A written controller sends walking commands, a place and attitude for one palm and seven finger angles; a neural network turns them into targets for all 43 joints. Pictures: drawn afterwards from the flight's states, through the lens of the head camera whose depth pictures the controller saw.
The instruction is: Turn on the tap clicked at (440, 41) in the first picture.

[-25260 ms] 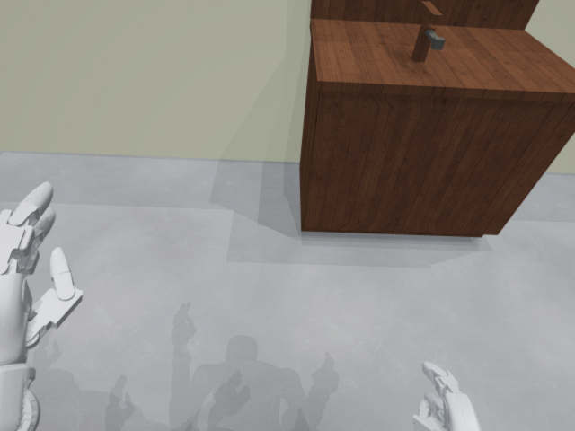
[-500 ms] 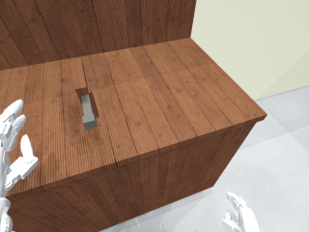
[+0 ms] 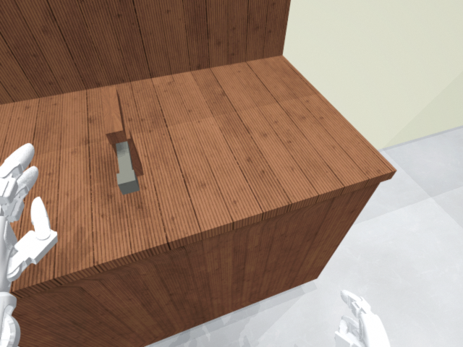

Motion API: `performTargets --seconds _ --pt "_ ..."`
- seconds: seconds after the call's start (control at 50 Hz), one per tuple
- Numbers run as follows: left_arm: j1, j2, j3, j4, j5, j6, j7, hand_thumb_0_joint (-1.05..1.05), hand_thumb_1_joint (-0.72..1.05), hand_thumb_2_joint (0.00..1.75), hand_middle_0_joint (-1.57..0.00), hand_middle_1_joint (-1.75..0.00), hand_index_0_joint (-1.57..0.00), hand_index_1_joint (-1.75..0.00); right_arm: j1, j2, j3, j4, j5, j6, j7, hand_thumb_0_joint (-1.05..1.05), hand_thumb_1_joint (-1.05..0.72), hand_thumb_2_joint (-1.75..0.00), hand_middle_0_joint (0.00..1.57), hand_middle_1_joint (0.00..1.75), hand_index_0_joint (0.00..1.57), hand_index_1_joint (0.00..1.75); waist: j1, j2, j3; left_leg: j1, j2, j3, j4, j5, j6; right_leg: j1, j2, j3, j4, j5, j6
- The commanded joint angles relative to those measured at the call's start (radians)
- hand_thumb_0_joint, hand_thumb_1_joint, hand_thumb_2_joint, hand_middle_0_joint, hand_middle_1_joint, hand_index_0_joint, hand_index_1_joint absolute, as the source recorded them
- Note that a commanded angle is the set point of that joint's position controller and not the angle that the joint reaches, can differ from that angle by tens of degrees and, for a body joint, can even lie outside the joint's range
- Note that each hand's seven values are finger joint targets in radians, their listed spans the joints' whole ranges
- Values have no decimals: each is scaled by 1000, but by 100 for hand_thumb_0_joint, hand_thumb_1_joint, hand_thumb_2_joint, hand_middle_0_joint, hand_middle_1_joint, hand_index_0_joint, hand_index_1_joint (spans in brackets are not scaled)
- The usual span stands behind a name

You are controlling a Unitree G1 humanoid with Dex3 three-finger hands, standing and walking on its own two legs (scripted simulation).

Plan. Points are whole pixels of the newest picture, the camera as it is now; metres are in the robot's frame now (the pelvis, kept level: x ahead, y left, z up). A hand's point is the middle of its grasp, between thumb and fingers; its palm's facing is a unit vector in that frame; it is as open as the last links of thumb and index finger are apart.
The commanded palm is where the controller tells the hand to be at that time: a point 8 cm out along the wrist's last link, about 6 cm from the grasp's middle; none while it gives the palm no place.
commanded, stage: shuffle to correct the standing spot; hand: left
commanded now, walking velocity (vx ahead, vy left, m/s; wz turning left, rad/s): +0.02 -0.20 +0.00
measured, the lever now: (128, 182) +0.35 +0.20 +0.11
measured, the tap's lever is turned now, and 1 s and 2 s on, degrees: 0 0 0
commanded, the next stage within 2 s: come to a stop and stand still in 0.04 s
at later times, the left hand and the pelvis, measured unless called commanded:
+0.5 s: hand (63, 253) +0.20 +0.22 +0.16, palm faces +0.22 -0.86 -0.46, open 7.4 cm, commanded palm +0.15 +0.29 +0.18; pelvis -0.03 +0.01 +0.00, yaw -3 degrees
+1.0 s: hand out of the picture +0.16 +0.32 +0.18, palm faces +0.42 -0.84 -0.35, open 7.4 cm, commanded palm +0.11 +0.35 +0.18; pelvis -0.06 +0.07 +0.00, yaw -2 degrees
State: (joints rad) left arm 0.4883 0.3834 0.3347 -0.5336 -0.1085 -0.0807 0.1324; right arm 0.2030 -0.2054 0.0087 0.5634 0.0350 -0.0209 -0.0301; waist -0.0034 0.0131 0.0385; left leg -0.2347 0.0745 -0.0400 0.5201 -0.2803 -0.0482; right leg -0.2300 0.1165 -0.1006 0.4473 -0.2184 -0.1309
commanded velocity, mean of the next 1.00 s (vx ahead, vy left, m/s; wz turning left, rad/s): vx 0.00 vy -0.02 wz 0.00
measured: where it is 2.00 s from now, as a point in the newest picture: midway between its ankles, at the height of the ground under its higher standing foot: outside the picture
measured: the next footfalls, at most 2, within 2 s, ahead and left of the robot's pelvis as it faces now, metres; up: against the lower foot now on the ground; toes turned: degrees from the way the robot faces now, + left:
left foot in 0.68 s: +0.02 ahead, +0.14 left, +0.00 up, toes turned +0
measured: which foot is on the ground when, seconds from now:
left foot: down 0.00-0.40, up 0.42-0.66, down 0.68-1.00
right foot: down 0.00-1.00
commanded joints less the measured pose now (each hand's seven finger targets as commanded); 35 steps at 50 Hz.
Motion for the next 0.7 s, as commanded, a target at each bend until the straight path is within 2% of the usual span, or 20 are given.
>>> performTargets --seconds 0.0,0.14,0.16,0.18,0.2,0.22,0.26,0.28,0.3,0.32,0.34,0.38,0.4,0.42,0.44,0.48,0.52,0.6,0.64,0.68 --pt "-57 186 146 -204 2 -66 23 0 90 90 -20 -30 -20 -30 -102 -111 -46 -164 -7 -52 -5 0 -90 -90 20 30 20 30 0 39 -134 0 61 -31 -36 101 84 82 -203 182 -113 133 113" --pt "-28 165 129 -172 -3 -59 17 0 90 90 -20 -30 -20 -30 -106 -111 -44 -163 -3 -46 -2 0 -90 -90 20 30 20 30 -7 10 -137 15 37 -10 7 108 80 66 -226 200 -119 176 108" --pt "-1013 911 681 -308 144 -160 -20 0 90 90 -20 -30 -20 -30 165 -143 -115 -32 -23 -139 -27 0 -90 -90 20 30 20 30 -5 -248 17 -23 -50 230 24 70 48 -32 -116 143 -232 371 342" --pt "-562 395 331 167 71 -139 -74 0 90 90 -20 -30 -20 -30 10 -93 -96 -82 -29 -153 -26 0 -90 -90 20 30 20 30 21 -181 -138 -26 -100 181 -8 94 77 91 -161 146 -97 547 284" --pt "-304 360 316 132 38 -158 -66 0 90 90 -20 -30 -20 -30 21 -125 -108 -142 -11 -158 -13 0 -90 -90 20 30 20 30 59 -146 -78 -27 -75 167 16 85 57 93 -193 236 -112 704 319" --pt "-202 163 149 179 22 -147 -72 0 90 90 -20 -30 -20 -30 -25 -125 -96 -132 5 -162 9 0 -90 -90 20 30 20 30 38 56 -118 59 -45 171 -52 129 75 126 -205 191 4 762 278" --pt "-206 141 108 -28 21 -177 -77 0 90 90 -20 -30 -20 -30 -24 -152 -95 -150 -10 -166 28 0 -90 -90 20 30 20 30 33 323 -232 95 108 34 -87 311 159 75 -170 135 283 456 269" --pt "-158 117 90 -97 23 -181 -74 0 90 90 -20 -30 -20 -30 -60 -133 -90 -167 -15 -167 45 0 -90 -90 20 30 20 30 55 362 -232 66 174 -26 -66 356 188 41 -170 149 339 166 236" --pt "-120 100 74 -155 34 -183 -74 0 90 90 -20 -30 -20 -30 -71 -119 -86 -178 -13 -169 56 0 -90 -90 20 30 20 30 67 319 -195 42 166 1 -47 356 177 48 -165 146 240 18 210" --pt "-59 89 67 -171 34 -173 -67 0 90 90 -20 -30 -20 -30 -88 -103 -68 -184 2 -180 64 0 -90 -90 20 30 20 30 66 227 -190 32 130 48 -37 311 146 86 -153 106 142 11 192" --pt "-48 141 115 -173 47 -170 -54 0 90 90 -20 -30 -20 -30 -65 -113 -75 -196 1 -183 59 0 -90 -90 20 30 20 30 60 75 -189 -85 84 68 31 178 118 197 -167 119 62 97 183" --pt "-45 229 206 -170 49 -165 -31 0 90 90 -20 -30 -20 -30 -62 -104 -72 -195 -4 -181 43 0 -90 -90 20 30 20 30 47 -343 -154 -187 -94 101 300 -112 59 184 -293 311 -124 335 127" --pt "-58 233 233 -156 36 -176 -23 0 90 90 -20 -30 -20 -30 -60 -109 -71 -187 -5 -179 29 0 -90 -90 20 30 20 30 41 -388 -161 -203 -101 69 432 -148 55 179 -350 352 -156 438 134" --pt "-53 279 287 -155 34 -189 -6 0 90 90 -20 -30 -20 -30 -66 -111 -67 -170 2 -172 25 0 -90 -90 20 30 20 30 38 -336 -194 -192 -90 35 478 -127 48 162 -369 368 -159 466 148" --pt "-61 254 295 -139 26 -196 3 0 90 90 -20 -30 -20 -30 -75 -104 -62 -160 -7 -172 13 0 -90 -90 20 30 20 30 29 -226 -187 -200 -82 7 482 -97 45 138 -376 364 -157 416 149" --pt "-87 216 267 -137 27 -202 14 0 90 90 -20 -30 -20 -30 -87 -87 -51 -148 -12 -171 -3 0 -90 -90 20 30 20 30 24 -80 -154 -194 -72 5 444 -85 42 98 -379 381 -159 347 76" --pt "-129 201 237 -145 33 -201 21 0 90 90 -20 -30 -20 -30 -98 -77 -35 -130 -17 -178 -7 0 -90 -90 20 30 20 30 29 -41 -139 -117 -64 24 255 -122 59 67 -363 339 -160 266 37" --pt "-165 96 117 -63 58 -184 13 0 90 90 -20 -30 -20 -30 -53 -95 -37 -100 -35 -205 -10 0 -90 -90 20 30 20 30 36 -56 -144 75 -102 76 -72 10 89 13 -265 277 -221 -121 119" --pt "-184 44 39 -68 66 -179 5 0 90 90 -20 -30 -20 -30 -58 -120 -44 -107 -25 -207 -8 0 -90 -90 20 30 20 30 37 4 -132 107 -15 6 -163 30 118 11 -216 237 -166 -157 156" --pt "-222 78 43 -98 81 -172 2 0 90 90 -20 -30 -20 -30 -68 -151 -56 -129 -14 -195 -3 0 -90 -90 20 30 20 30 46 9 -106 33 42 -61 -187 7 138 40 -175 216 -114 -123 178"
